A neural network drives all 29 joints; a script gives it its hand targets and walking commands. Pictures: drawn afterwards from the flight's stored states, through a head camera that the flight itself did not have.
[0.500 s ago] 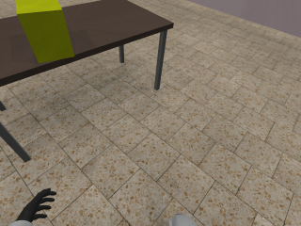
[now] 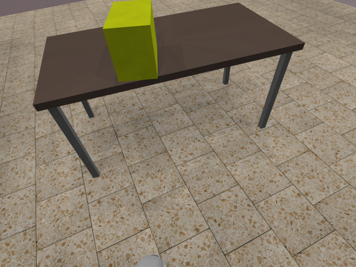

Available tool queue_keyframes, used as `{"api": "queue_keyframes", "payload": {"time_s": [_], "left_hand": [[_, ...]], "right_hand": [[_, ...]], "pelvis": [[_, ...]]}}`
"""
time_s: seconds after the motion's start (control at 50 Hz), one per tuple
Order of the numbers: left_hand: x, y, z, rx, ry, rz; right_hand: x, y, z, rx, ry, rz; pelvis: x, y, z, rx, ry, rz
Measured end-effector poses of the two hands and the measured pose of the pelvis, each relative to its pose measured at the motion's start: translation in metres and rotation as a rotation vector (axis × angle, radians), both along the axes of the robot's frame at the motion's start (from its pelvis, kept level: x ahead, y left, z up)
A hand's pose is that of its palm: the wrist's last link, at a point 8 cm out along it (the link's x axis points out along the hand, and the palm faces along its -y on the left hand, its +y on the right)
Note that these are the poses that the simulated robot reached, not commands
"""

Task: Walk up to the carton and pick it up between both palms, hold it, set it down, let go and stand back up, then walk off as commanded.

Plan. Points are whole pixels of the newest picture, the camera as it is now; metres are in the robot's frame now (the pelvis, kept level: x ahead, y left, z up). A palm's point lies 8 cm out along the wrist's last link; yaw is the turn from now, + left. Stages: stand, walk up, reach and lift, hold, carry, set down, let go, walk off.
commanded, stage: walk up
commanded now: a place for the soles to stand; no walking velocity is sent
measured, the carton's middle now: (135, 39) +1.05 +0.30 +0.02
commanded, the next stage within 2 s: none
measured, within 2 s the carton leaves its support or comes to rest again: neither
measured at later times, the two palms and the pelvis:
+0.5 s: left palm (38, 256) +0.15 +0.36 -0.09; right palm (330, 252) +0.20 -0.29 -0.06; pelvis +0.10 +0.02 +0.00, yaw +14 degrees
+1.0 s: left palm out of the picture +0.04 +0.33 -0.10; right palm (325, 236) +0.25 -0.32 -0.09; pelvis +0.07 -0.02 -0.02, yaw +23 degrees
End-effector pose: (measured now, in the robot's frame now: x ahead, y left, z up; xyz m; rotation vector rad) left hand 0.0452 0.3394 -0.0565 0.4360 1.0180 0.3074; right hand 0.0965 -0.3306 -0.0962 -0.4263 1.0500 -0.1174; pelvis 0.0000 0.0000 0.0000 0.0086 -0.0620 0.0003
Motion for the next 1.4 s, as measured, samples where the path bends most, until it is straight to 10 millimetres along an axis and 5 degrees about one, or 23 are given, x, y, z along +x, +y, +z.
{"api": "queue_keyframes", "payload": {"time_s": [0.12, 0.24, 0.38, 0.5, 0.6, 0.7, 0.78, 0.9, 1.08, 1.16, 1.26, 1.4], "left_hand": [[-0.009, 0.001, -0.04, -0.08, 0.05, 0.067], [0.015, 0.0, -0.085, -0.173, 0.065, 0.092], [0.081, 0.008, -0.057, -0.177, -0.035, 0.042], [0.109, 0.026, -0.031, -0.097, -0.123, 0.094], [0.089, 0.018, -0.031, -0.038, -0.047, 0.156], [0.047, -0.002, -0.031, 0.018, 0.048, 0.22], [0.02, -0.011, -0.02, 0.037, 0.035, 0.277], [0.005, -0.012, -0.018, 0.022, -0.013, 0.32], [-0.02, -0.006, -0.074, -0.128, -0.019, 0.362], [-0.018, -0.016, -0.077, -0.205, -0.004, 0.354], [-0.012, -0.013, -0.067, -0.207, -0.012, 0.34], [-0.003, -0.013, -0.054, -0.147, 0.049, 0.339]], "right_hand": [[0.06, 0.031, 0.006, -0.017, 0.0, 0.099], [0.114, 0.05, 0.022, -0.1, -0.084, 0.166], [0.112, 0.038, 0.048, -0.134, -0.111, 0.06], [0.107, 0.036, 0.037, -0.116, -0.006, 0.097], [0.14, 0.032, 0.01, -0.07, -0.005, 0.158], [0.184, 0.033, -0.026, -0.012, -0.055, 0.194], [0.185, 0.05, -0.041, 0.021, -0.002, 0.276], [0.168, 0.038, -0.028, -0.02, 0.071, 0.322], [0.128, 0.001, 0.028, -0.231, 0.049, 0.257], [0.115, 0.001, 0.049, -0.261, 0.027, 0.228], [0.13, 0.022, 0.052, -0.218, 0.007, 0.263], [0.171, 0.04, 0.018, -0.119, -0.005, 0.327]], "pelvis": [[0.027, 0.003, -0.011, -0.042, 0.01, 0.068], [0.057, 0.019, -0.026, 0.002, 0.003, 0.107], [0.09, 0.03, -0.005, -0.041, -0.027, 0.185], [0.098, 0.02, 0.0, -0.034, -0.042, 0.25], [0.097, 0.007, -0.011, 0.0, -0.021, 0.268], [0.095, -0.006, -0.026, -0.011, -0.019, 0.289], [0.089, -0.015, -0.024, 0.021, -0.02, 0.332], [0.08, -0.021, -0.017, 0.03, 0.003, 0.375], [0.069, -0.007, -0.023, 0.033, -0.012, 0.398], [0.076, 0.003, -0.009, -0.021, -0.012, 0.434], [0.076, 0.002, -0.001, -0.026, -0.017, 0.438], [0.082, -0.008, -0.008, 0.002, 0.008, 0.417]]}}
